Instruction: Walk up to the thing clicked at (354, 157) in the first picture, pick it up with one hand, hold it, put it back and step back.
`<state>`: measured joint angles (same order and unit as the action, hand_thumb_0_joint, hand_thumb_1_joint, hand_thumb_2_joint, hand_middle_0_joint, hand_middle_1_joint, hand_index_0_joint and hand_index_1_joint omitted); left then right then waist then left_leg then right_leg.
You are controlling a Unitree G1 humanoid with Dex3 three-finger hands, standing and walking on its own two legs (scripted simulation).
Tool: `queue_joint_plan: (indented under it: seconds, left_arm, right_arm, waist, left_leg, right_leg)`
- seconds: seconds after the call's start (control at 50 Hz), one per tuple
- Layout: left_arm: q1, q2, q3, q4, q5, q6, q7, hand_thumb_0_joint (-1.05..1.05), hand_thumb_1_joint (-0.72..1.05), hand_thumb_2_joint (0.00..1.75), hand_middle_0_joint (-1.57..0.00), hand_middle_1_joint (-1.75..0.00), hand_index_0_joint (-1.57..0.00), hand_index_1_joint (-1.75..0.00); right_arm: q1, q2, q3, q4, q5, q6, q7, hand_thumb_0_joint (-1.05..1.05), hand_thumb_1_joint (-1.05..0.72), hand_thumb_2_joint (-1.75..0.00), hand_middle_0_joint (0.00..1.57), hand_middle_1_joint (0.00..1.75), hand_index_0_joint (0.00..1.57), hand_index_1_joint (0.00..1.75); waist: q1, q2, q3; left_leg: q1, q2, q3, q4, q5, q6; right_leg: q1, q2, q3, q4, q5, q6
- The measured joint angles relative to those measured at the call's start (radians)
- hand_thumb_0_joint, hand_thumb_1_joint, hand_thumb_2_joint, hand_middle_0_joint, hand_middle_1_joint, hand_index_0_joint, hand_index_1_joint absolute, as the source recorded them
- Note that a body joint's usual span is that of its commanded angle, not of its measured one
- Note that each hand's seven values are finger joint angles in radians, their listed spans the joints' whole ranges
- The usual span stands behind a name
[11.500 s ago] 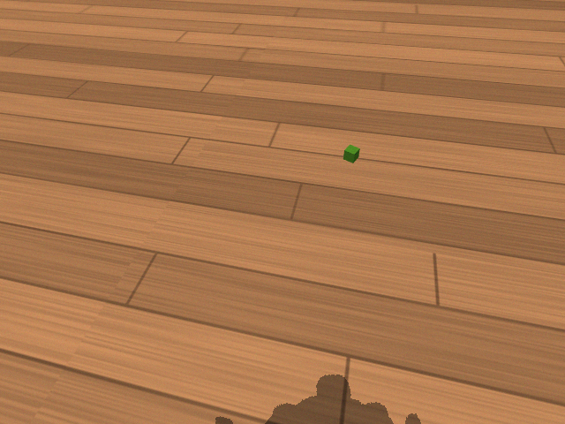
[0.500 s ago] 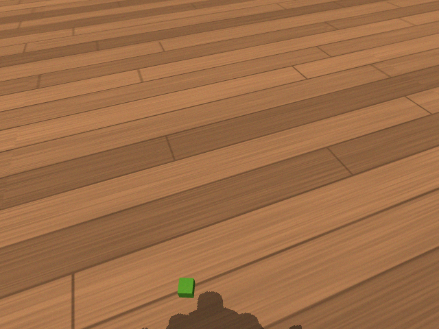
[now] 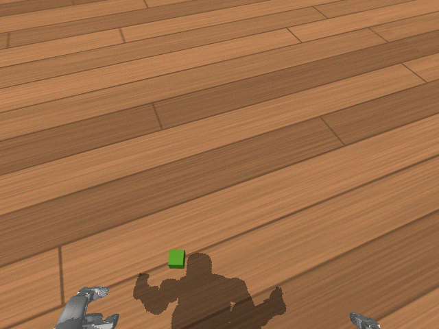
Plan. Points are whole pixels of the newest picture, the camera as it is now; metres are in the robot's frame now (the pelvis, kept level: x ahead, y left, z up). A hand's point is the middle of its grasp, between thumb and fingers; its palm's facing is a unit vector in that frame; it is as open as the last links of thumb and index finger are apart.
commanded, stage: rise first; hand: left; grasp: from above
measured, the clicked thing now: (177, 259) +0.44 +0.20 -0.73
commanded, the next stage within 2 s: none
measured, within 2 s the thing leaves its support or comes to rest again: neither
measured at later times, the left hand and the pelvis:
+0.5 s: hand out of the picture +0.13 +0.26 -0.21, palm faces -0.15 -0.88 -0.44, open 14.1 cm; pelvis +0.00 +0.00 -0.07, yaw +1 degrees
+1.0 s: hand (129, 311) +0.21 +0.27 -0.37, palm faces -0.45 -0.56 -0.69, open 14.2 cm; pelvis -0.05 +0.00 -0.23, yaw +0 degrees
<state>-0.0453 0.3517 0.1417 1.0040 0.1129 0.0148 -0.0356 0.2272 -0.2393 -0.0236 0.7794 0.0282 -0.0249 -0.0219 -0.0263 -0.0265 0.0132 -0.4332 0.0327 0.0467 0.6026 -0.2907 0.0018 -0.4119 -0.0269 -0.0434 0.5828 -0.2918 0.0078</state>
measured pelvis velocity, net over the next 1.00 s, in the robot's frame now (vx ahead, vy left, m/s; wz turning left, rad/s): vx -0.05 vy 0.00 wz -0.01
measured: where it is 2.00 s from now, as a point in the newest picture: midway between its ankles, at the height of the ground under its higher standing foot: outside the picture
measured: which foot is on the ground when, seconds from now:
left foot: down 0.00-1.00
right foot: down 0.00-1.00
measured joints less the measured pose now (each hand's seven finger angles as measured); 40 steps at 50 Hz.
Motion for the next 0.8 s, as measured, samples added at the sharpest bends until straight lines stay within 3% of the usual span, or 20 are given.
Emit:
queue_joint_plan:
  seconds: [0.14, 0.3, 0.54, 0.66, 0.72, 0.8]
  left_arm:
    - [0.078, -0.022, -0.019, -0.112, 0.042, 0.105, 0.021, 0.0, -0.11, 0.87, -0.22, -0.86, -0.21, -0.86]
    - [0.178, -0.038, 0.0, -0.305, 0.082, 0.108, 0.031, 0.0, -0.44, 0.92, -0.17, -0.97, -0.16, -0.98]
    - [0.283, -0.023, -0.024, -0.5, 0.135, 0.188, 0.023, -0.01, -0.54, 0.98, -0.11, -1.04, -0.1, -1.05]
    - [0.297, -0.013, -0.026, -0.543, 0.163, 0.177, 0.026, -0.01, -0.54, 0.97, -0.11, -1.05, -0.1, -1.06]
    - [0.264, 0.005, -0.031, -0.518, 0.202, 0.141, 0.029, -0.01, -0.54, 0.97, -0.11, -1.05, -0.1, -1.06]
    - [0.177, 0.04, -0.028, -0.446, 0.281, 0.071, 0.034, -0.01, -0.54, 0.97, -0.11, -1.06, -0.1, -1.07]
  right_arm:
    - [0.035, -0.006, -0.004, -0.087, 0.004, -0.003, 0.013, 0.01, -0.98, -0.92, 0.2, 0.3, 0.21, 0.3]
    - [0.006, -0.004, -0.018, -0.154, -0.011, -0.059, 0.007, 0.01, -0.97, -0.92, 0.2, 0.3, 0.2, 0.3]
    - [-0.045, 0.012, -0.003, -0.217, -0.021, -0.102, -0.006, 0.01, -0.92, -0.9, 0.2, 0.3, 0.21, 0.3]
    - [-0.052, 0.005, -0.002, -0.244, -0.025, -0.13, -0.001, 0.01, -0.9, -0.9, 0.2, 0.3, 0.21, 0.3]
    - [-0.061, -0.004, -0.003, -0.245, -0.028, -0.146, 0.003, 0.01, -0.9, -0.9, 0.2, 0.3, 0.21, 0.3]
    - [-0.084, -0.022, -0.009, -0.237, -0.031, -0.167, 0.012, 0.01, -0.89, -0.9, 0.2, 0.3, 0.21, 0.3]
  waist:
    - [-0.009, 0.026, -0.051]
    - [0.008, 0.021, -0.085]
    - [0.005, 0.028, -0.124]
    - [0.003, 0.028, -0.136]
    - [0.002, 0.027, -0.149]
    - [-0.002, 0.024, -0.169]
  left_leg:
    - [-0.123, 0.004, -0.004, 0.142, -0.071, 0.006]
    - [-0.331, 0.008, -0.015, 0.376, -0.173, 0.007]
    - [-0.475, 0.014, -0.04, 0.527, -0.234, 0.003]
    - [-0.577, 0.015, -0.047, 0.618, -0.263, 0.003]
    - [-0.66, 0.014, -0.049, 0.686, -0.281, 0.003]
    - [-0.812, 0.013, -0.049, 0.815, -0.315, 0.003]
  right_leg:
    - [-0.116, -0.002, 0.0, 0.129, -0.064, 0.006]
    - [-0.323, -0.007, -0.002, 0.366, -0.17, 0.007]
    - [-0.453, -0.006, -0.02, 0.506, -0.233, 0.002]
    - [-0.554, -0.007, -0.022, 0.599, -0.264, 0.0]
    - [-0.637, -0.01, -0.022, 0.671, -0.285, -0.002]
    - [-0.793, -0.016, -0.015, 0.808, -0.325, -0.003]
